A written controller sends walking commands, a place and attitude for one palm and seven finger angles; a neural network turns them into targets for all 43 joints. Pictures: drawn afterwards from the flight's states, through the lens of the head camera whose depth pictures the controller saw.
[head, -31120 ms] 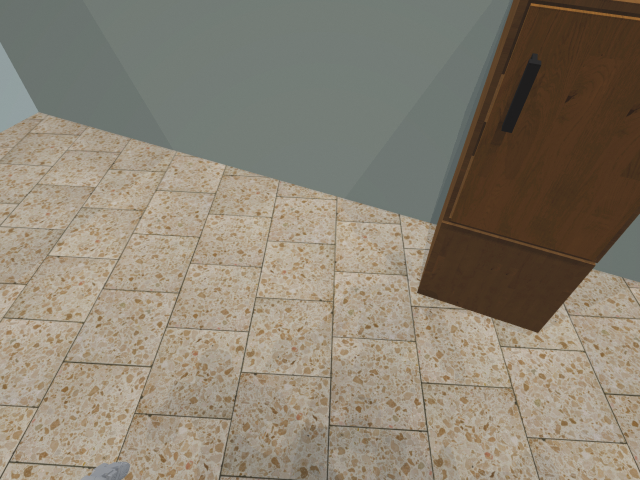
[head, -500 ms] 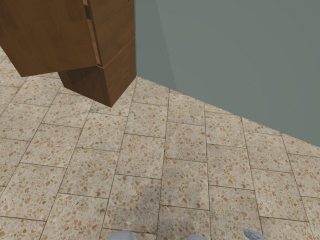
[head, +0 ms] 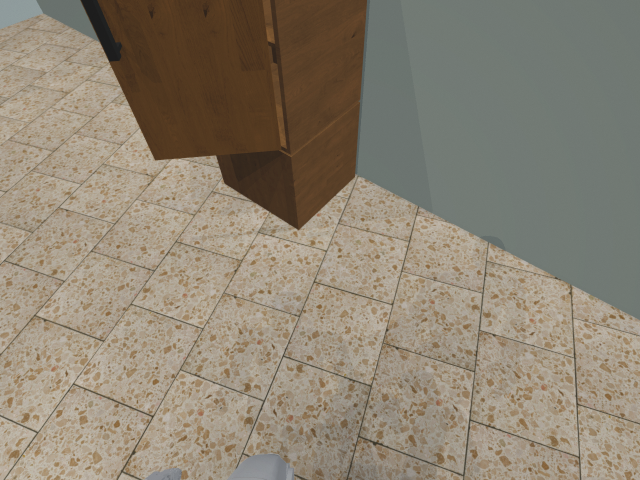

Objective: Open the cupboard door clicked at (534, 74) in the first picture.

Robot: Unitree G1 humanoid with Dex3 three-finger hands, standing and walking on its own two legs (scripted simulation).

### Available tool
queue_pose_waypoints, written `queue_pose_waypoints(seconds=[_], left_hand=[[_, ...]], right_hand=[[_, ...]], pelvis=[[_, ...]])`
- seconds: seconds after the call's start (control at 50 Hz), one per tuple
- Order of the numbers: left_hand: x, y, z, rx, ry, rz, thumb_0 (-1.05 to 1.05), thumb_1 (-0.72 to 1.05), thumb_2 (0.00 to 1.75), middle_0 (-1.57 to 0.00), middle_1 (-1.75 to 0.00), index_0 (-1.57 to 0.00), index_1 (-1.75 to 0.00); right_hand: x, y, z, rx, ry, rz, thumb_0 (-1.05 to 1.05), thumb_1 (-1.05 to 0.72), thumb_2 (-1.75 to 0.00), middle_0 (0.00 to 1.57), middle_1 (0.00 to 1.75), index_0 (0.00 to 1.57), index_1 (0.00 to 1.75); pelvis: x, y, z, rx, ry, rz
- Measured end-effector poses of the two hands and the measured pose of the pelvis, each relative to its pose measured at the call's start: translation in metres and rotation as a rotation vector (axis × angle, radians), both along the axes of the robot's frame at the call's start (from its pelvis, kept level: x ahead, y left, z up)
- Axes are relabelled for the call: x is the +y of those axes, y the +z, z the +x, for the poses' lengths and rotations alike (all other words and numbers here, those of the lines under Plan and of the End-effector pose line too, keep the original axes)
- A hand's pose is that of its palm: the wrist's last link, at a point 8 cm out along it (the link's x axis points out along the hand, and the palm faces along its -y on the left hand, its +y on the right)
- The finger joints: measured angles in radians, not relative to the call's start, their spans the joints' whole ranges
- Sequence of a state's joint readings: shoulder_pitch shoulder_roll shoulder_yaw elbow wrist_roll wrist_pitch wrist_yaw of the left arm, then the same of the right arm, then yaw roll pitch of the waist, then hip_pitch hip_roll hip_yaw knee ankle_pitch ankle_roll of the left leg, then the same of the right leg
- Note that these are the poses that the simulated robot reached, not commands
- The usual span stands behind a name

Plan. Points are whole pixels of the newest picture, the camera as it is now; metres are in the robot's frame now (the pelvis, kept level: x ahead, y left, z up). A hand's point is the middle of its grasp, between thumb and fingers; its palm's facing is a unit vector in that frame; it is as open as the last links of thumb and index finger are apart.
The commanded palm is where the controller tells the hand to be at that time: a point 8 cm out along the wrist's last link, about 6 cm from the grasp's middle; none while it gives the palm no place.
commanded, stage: take the last steps up to it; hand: left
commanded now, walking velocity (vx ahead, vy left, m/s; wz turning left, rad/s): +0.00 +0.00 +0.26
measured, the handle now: (102, 20) +1.00 +0.53 +0.09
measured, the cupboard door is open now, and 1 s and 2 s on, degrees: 45 45 45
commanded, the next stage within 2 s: come to a stop and stand still in 1.50 s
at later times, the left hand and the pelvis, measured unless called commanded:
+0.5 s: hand out of the picture +0.10 +0.23 -0.16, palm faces +0.18 -0.95 -0.25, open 7.4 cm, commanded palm none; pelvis +0.06 +0.01 -0.01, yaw +8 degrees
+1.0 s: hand (121, 477) +0.15 +0.30 -0.18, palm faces +0.26 -0.95 -0.19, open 7.4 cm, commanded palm none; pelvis +0.21 +0.13 -0.01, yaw +11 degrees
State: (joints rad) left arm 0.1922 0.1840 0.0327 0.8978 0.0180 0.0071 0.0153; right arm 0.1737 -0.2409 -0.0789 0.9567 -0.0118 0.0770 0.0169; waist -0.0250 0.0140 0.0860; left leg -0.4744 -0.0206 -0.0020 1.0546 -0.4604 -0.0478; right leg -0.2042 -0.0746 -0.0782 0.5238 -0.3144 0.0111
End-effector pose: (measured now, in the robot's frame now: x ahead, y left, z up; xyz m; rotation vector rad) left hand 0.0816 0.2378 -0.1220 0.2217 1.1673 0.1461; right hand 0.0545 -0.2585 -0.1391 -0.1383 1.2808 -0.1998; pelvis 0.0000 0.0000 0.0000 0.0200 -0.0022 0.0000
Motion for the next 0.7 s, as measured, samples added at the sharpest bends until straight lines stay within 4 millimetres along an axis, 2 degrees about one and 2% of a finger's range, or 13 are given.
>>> queue_pose_waypoints(seconds=[0.08,0.18,0.24,0.3,0.4,0.46,0.5,0.58,0.7], left_hand=[[0.000,-0.010,-0.030,0.060,0.057,-0.037,0.01,0.91,0.90,-0.20,-0.30,-0.21,-0.30],[0.020,-0.035,-0.065,0.139,0.144,-0.072,0.01,0.91,0.90,-0.21,-0.30,-0.21,-0.30],[0.031,-0.036,-0.074,0.186,0.163,-0.066,0.01,0.91,0.90,-0.20,-0.30,-0.21,-0.30],[0.038,-0.026,-0.066,0.176,0.174,-0.060,0.01,0.91,0.90,-0.20,-0.30,-0.20,-0.30],[0.041,-0.007,-0.030,0.086,0.177,-0.038,0.01,0.91,0.90,-0.20,-0.30,-0.20,-0.29],[0.038,-0.002,-0.006,0.026,0.174,-0.016,0.01,0.91,0.90,-0.20,-0.30,-0.20,-0.29],[0.036,-0.006,0.005,-0.015,0.182,0.005,0.01,0.91,0.90,-0.20,-0.30,-0.20,-0.30],[0.028,-0.003,0.002,0.005,0.242,-0.005,0.01,0.91,0.90,-0.20,-0.30,-0.20,-0.30],[0.017,-0.004,-0.014,0.146,0.291,-0.080,0.01,0.91,0.90,-0.20,-0.30,-0.20,-0.30]], right_hand=[[0.007,0.008,0.023,-0.014,0.056,-0.016,0.01,-0.91,-0.90,0.19,0.30,0.19,0.30],[0.028,0.007,0.056,-0.076,0.144,-0.050,0.00,-0.91,-0.90,0.19,0.30,0.19,0.30],[0.040,0.011,0.063,-0.096,0.171,-0.047,0.00,-0.91,-0.90,0.19,0.30,0.19,0.30],[0.049,0.012,0.060,-0.082,0.181,-0.033,0.00,-0.91,-0.90,0.20,0.30,0.20,0.30],[0.053,0.003,0.048,-0.003,0.186,0.014,0.00,-0.91,-0.90,0.20,0.30,0.20,0.30],[0.050,-0.009,0.044,0.048,0.177,0.043,0.00,-0.91,-0.90,0.20,0.30,0.20,0.30],[0.045,-0.021,0.047,0.077,0.177,0.057,0.00,-0.91,-0.90,0.20,0.30,0.20,0.30],[0.042,-0.018,0.073,0.115,0.211,0.053,0.01,-0.91,-0.90,0.20,0.30,0.20,0.30],[0.059,0.008,0.143,0.041,0.237,0.034,0.01,-0.91,-0.90,0.19,0.30,0.19,0.30]], pelvis=[[0.003,0.001,0.004,0.000,0.031,0.010],[0.019,-0.012,0.010,0.003,0.071,-0.010],[0.022,-0.010,0.013,0.000,0.067,-0.009],[0.025,-0.004,0.019,0.004,0.085,-0.017],[0.023,0.003,0.034,0.005,0.116,-0.020],[0.017,-0.002,0.048,0.000,0.127,-0.011],[0.012,-0.011,0.058,0.001,0.142,0.009],[0.017,-0.005,0.077,-0.008,0.182,-0.007],[0.036,0.010,0.114,0.020,0.203,0.011]])
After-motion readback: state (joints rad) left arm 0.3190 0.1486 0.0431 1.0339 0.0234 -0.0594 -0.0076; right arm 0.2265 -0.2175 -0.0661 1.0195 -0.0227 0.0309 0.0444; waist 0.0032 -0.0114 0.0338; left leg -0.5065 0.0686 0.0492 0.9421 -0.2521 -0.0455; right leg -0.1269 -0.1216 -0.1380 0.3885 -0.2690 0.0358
